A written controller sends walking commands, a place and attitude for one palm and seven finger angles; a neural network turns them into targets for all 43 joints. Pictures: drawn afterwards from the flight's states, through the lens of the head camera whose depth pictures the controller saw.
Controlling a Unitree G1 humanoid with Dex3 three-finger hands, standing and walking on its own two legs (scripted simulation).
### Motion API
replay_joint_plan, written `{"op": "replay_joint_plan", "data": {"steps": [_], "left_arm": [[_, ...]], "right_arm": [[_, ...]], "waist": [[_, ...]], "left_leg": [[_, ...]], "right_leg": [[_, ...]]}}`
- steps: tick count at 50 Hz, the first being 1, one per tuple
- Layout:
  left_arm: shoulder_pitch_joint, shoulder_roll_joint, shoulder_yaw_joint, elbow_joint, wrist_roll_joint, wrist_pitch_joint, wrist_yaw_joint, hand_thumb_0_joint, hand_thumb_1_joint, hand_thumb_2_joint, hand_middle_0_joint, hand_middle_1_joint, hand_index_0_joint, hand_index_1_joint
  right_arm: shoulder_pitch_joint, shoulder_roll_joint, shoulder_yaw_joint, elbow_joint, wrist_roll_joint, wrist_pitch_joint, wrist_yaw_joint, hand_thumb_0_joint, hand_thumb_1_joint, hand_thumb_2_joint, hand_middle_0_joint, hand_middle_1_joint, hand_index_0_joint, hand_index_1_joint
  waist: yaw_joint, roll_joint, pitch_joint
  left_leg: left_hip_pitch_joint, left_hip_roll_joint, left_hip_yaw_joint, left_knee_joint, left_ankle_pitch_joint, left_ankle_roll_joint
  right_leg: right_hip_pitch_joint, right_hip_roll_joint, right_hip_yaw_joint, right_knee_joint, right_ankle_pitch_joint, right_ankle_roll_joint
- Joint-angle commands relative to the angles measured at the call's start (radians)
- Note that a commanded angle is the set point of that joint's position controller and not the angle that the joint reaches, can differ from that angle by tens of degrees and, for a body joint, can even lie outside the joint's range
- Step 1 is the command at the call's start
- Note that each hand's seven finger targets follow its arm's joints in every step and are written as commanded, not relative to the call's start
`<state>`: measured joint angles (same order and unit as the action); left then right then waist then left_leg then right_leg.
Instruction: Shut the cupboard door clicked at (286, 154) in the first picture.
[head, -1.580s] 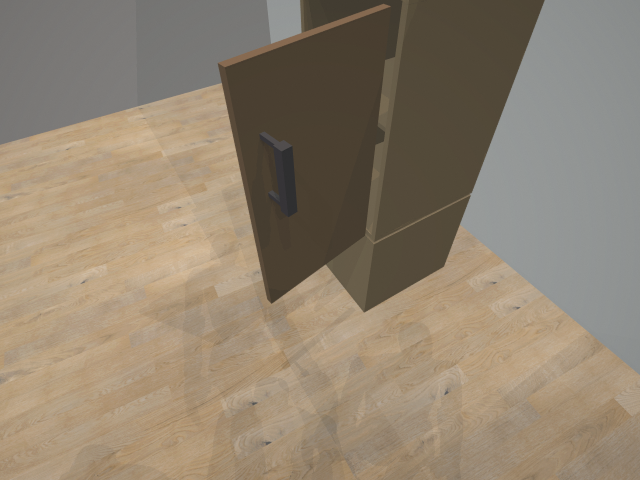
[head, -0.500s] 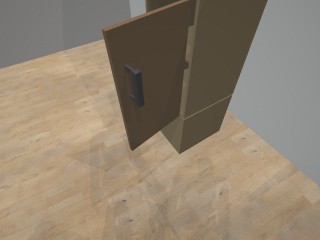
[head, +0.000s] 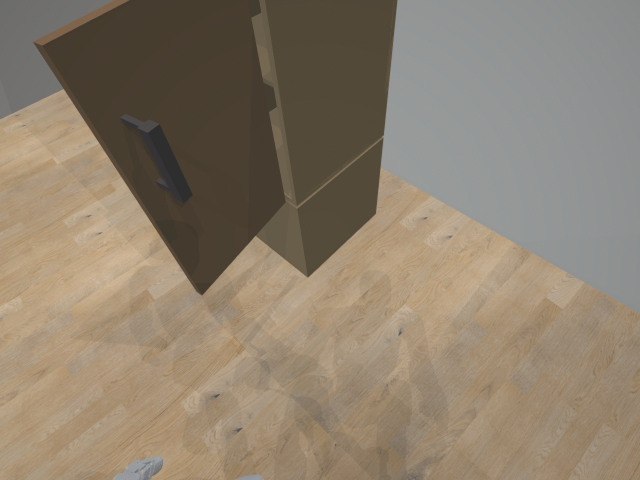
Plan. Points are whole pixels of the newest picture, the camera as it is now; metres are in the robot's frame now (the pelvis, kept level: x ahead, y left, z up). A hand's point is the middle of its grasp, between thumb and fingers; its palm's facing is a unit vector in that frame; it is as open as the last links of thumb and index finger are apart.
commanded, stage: walk to a spot facing it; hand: left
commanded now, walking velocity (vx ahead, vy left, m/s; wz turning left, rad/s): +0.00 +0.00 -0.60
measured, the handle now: (157, 159) +0.53 +0.29 +0.07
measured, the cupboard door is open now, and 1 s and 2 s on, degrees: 100 100 100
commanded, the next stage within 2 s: none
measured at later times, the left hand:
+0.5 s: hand (201, 476) +0.14 +0.19 -0.16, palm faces -0.22 -0.96 -0.18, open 7.3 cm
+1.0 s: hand (274, 435) +0.19 +0.09 -0.15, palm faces -0.53 -0.82 -0.22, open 7.3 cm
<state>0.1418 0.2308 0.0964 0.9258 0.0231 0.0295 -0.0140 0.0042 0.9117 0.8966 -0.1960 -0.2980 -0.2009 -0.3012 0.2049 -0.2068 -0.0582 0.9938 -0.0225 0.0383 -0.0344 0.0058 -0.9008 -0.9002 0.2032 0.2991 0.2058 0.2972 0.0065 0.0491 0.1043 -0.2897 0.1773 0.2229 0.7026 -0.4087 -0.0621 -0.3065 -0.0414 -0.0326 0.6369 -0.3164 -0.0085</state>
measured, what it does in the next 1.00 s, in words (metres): steps on the spot, turning right: left foot, then right foot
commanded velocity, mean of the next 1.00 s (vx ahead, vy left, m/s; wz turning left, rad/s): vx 0.07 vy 0.00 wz -0.60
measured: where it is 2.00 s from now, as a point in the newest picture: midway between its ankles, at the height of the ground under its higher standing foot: (471, 451)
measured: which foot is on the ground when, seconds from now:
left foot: up 0.00-0.32, down 0.34-0.70, up 0.72-1.00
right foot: down 0.00-0.34, up 0.36-0.68, down 0.70-1.00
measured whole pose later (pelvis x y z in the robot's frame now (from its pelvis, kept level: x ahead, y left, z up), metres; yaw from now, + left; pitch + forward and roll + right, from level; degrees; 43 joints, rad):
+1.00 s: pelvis +0.03 -0.03 +0.02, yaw -35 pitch +1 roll +1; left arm 0.23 0.20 0.05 0.92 0.03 0.03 -0.01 0.01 0.91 0.90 -0.20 -0.30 -0.21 -0.30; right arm 0.18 -0.23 -0.07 0.89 -0.01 0.04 0.00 0.01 -0.91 -0.90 0.20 0.30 0.20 0.30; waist 0.00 -0.01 0.07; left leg -0.41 0.05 0.05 0.83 -0.42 -0.07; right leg -0.23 0.03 0.10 0.51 -0.29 -0.02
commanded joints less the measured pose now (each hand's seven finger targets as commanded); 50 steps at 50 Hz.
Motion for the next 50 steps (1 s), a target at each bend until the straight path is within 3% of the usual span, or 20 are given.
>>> {"op": "replay_joint_plan", "data": {"steps": [1,5,11,14,15,16,17,18,20,23,29,32,33,34,35,37,38,41,46,50], "left_arm": [[0.189,0.238,0.049,-0.002,-0.002,-0.015,0.037,0.000,0.900,0.900,-0.200,-0.300,-0.200,-0.300],[0.080,0.169,0.029,-0.048,0.005,-0.016,0.044,0.000,0.900,0.900,-0.200,-0.300,-0.200,-0.300],[0.088,0.189,0.034,-0.060,0.013,-0.011,0.038,0.000,0.900,0.900,-0.200,-0.300,-0.200,-0.300],[0.040,0.175,0.032,-0.072,0.002,-0.001,0.031,0.000,0.900,0.900,-0.200,-0.300,-0.200,-0.300],[0.024,0.144,0.023,-0.083,-0.005,0.003,0.027,0.000,0.900,0.900,-0.200,-0.300,-0.200,-0.300],[0.056,0.069,0.011,-0.101,-0.014,0.007,0.019,0.000,0.900,0.900,-0.200,-0.300,-0.200,-0.300],[0.022,0.074,0.007,-0.117,-0.009,0.007,0.012,0.000,0.900,0.900,-0.200,-0.300,-0.200,-0.300],[0.000,0.105,0.013,-0.122,-0.001,0.010,0.006,0.000,0.900,0.900,-0.200,-0.300,-0.200,-0.300],[0.030,0.090,0.026,-0.089,0.009,0.011,-0.009,0.000,0.900,0.900,-0.200,-0.300,-0.200,-0.300],[0.045,0.066,0.014,-0.085,-0.002,0.021,-0.021,0.000,0.900,0.900,-0.200,-0.300,-0.200,-0.300],[-0.035,0.040,-0.007,-0.117,-0.004,0.008,-0.030,0.000,0.900,0.900,-0.200,-0.300,-0.200,-0.300],[0.034,0.068,-0.003,-0.098,-0.006,-0.004,-0.026,0.000,0.900,0.900,-0.200,-0.300,-0.200,-0.300],[0.104,0.106,0.006,-0.075,-0.002,-0.012,-0.021,0.000,0.900,0.900,-0.200,-0.300,-0.200,-0.300],[0.168,0.227,0.030,-0.053,0.010,-0.026,-0.004,0.000,0.900,0.900,-0.200,-0.300,-0.200,-0.300],[0.225,0.294,0.045,-0.032,-0.001,-0.022,0.015,0.000,0.900,0.900,-0.200,-0.300,-0.200,-0.300],[0.184,0.231,0.037,-0.041,-0.003,-0.016,0.037,0.000,0.900,0.900,-0.200,-0.300,-0.200,-0.300],[0.127,0.209,0.033,-0.052,-0.002,-0.014,0.041,0.000,0.900,0.900,-0.200,-0.300,-0.200,-0.300],[0.065,0.173,0.018,-0.076,-0.001,-0.020,0.038,0.000,0.900,0.900,-0.200,-0.300,-0.200,-0.300],[0.079,0.198,0.023,-0.073,0.009,-0.031,0.016,0.000,0.900,0.900,-0.200,-0.300,-0.200,-0.300],[0.032,0.194,0.027,-0.083,0.007,-0.035,0.003,0.000,0.900,0.900,-0.200,-0.300,-0.200,-0.300]], "right_arm": [[-0.102,-0.091,-0.026,-0.154,0.009,-0.002,0.007,0.000,-0.900,-0.900,0.200,0.300,0.200,0.300],[-0.098,-0.086,-0.023,-0.143,0.011,-0.002,0.006,0.000,-0.900,-0.900,0.200,0.300,0.200,0.300],[-0.104,-0.070,-0.019,-0.166,0.020,-0.013,0.003,0.000,-0.900,-0.900,0.200,0.300,0.200,0.300],[-0.011,-0.082,-0.017,-0.144,0.024,-0.026,-0.007,0.000,-0.900,-0.900,0.200,0.300,0.200,0.300],[0.042,-0.112,-0.021,-0.127,0.021,-0.036,-0.013,0.000,-0.900,-0.900,0.200,0.300,0.200,0.300],[0.067,-0.210,-0.038,-0.130,0.007,-0.048,-0.017,0.000,-0.900,-0.900,0.200,0.300,0.200,0.300],[0.098,-0.273,-0.047,-0.138,-0.003,-0.047,-0.024,0.000,-0.900,-0.900,0.200,0.300,0.200,0.300],[0.072,-0.257,-0.036,-0.149,-0.010,-0.042,-0.026,0.000,-0.900,-0.900,0.200,0.300,0.200,0.300],[-0.015,-0.188,-0.016,-0.174,-0.014,-0.053,-0.027,0.000,-0.900,-0.900,0.200,0.300,0.200,0.300],[-0.025,-0.156,-0.007,-0.180,-0.012,-0.051,-0.023,0.000,-0.900,-0.900,0.200,0.300,0.200,0.300],[0.081,-0.201,-0.034,-0.134,-0.013,-0.041,-0.010,0.000,-0.900,-0.900,0.200,0.300,0.200,0.300],[0.067,-0.217,-0.044,-0.134,-0.005,-0.035,0.000,0.000,-0.900,-0.900,0.200,0.300,0.200,0.300],[0.055,-0.209,-0.045,-0.141,0.003,-0.034,0.004,0.000,-0.900,-0.900,0.200,0.300,0.200,0.300],[0.051,-0.137,-0.032,-0.171,0.017,-0.030,0.009,0.000,-0.900,-0.900,0.200,0.300,0.200,0.300],[-0.039,-0.108,-0.015,-0.217,0.017,-0.021,0.007,0.000,-0.900,-0.900,0.200,0.300,0.200,0.300],[-0.065,-0.101,-0.013,-0.206,0.017,-0.010,0.000,0.000,-0.900,-0.900,0.200,0.300,0.200,0.300],[-0.056,-0.110,-0.015,-0.189,0.015,-0.010,-0.001,0.000,-0.900,-0.900,0.200,0.300,0.200,0.300],[-0.021,-0.103,-0.018,-0.169,0.008,-0.002,0.017,0.000,-0.900,-0.900,0.200,0.300,0.200,0.300],[-0.068,-0.101,-0.026,-0.189,0.003,-0.018,0.039,0.000,-0.900,-0.900,0.200,0.300,0.200,0.300],[0.022,-0.097,-0.025,-0.171,0.005,-0.048,0.033,0.000,-0.900,-0.900,0.200,0.300,0.200,0.300]], "waist": [[0.082,-0.241,-0.094],[0.021,-0.236,-0.132],[0.019,-0.194,-0.154],[-0.034,-0.188,-0.148],[-0.061,-0.115,-0.160],[-0.059,0.187,-0.185],[-0.073,0.289,-0.170],[-0.065,0.147,-0.138],[-0.002,0.150,-0.101],[0.009,0.145,-0.104],[-0.047,0.174,-0.140],[-0.012,0.163,-0.175],[0.029,0.073,-0.201],[0.060,-0.262,-0.234],[0.103,-0.392,-0.218],[0.080,-0.272,-0.154],[0.050,-0.323,-0.163],[0.009,-0.240,-0.176],[0.023,-0.215,-0.068],[-0.027,-0.212,-0.047]], "left_leg": [[-0.315,-0.074,-0.194,0.467,-0.180,0.010],[-0.254,-0.100,-0.210,0.415,-0.051,-0.005],[-0.126,-0.147,-0.202,0.140,-0.043,0.002],[0.070,-0.165,-0.199,-0.127,0.102,0.014],[0.223,-0.118,-0.223,-0.269,0.180,0.026],[0.328,0.136,-0.504,-0.401,0.197,0.101],[0.275,0.331,-0.672,-0.439,0.370,0.212],[0.167,0.339,-0.624,-0.421,0.415,0.270],[0.116,0.209,-0.440,-0.387,0.548,0.224],[0.144,0.127,-0.245,-0.341,0.629,0.183],[0.223,0.156,-0.162,-0.284,0.628,0.174],[0.189,0.149,-0.116,-0.169,0.615,0.119],[0.104,0.113,-0.078,-0.044,0.539,0.073],[-0.152,-0.004,-0.001,0.181,0.179,0.008],[-0.299,-0.105,-0.086,0.380,-0.278,-0.015],[-0.367,-0.059,-0.216,0.478,-0.179,-0.002],[-0.365,-0.055,-0.220,0.477,-0.127,-0.012],[-0.251,-0.078,-0.196,0.402,-0.022,-0.025],[-0.183,-0.116,-0.170,0.186,-0.004,-0.017],[0.053,-0.162,-0.149,-0.076,0.026,0.002]], "right_leg": [[0.197,-0.324,0.422,-0.281,0.573,-0.230],[0.175,-0.188,0.324,-0.219,0.610,-0.181],[0.144,-0.170,0.398,-0.217,0.524,-0.187],[0.016,-0.119,0.399,-0.165,0.457,-0.132],[-0.101,-0.061,0.349,-0.108,0.325,-0.082],[-0.268,0.084,0.222,0.075,-0.042,-0.015],[-0.314,0.112,0.092,0.337,-0.341,0.034],[-0.287,0.064,0.136,0.498,-0.309,0.037],[-0.294,0.042,0.110,0.618,-0.180,0.056],[-0.278,0.022,0.053,0.586,-0.117,0.072],[-0.141,0.024,-0.054,0.167,-0.132,0.054],[0.031,0.043,-0.075,-0.076,0.023,0.023],[0.186,0.022,-0.044,-0.209,0.191,0.004],[0.387,-0.214,0.265,-0.280,0.507,-0.081],[0.376,-0.364,0.450,-0.246,0.871,-0.194],[0.322,-0.296,0.363,-0.226,0.730,-0.228],[0.315,-0.244,0.348,-0.209,0.711,-0.209],[0.210,-0.179,0.286,-0.261,0.413,-0.168],[0.060,-0.163,0.386,-0.393,-0.181,-0.181],[-0.090,-0.121,0.412,-0.351,-0.273,-0.170]]}}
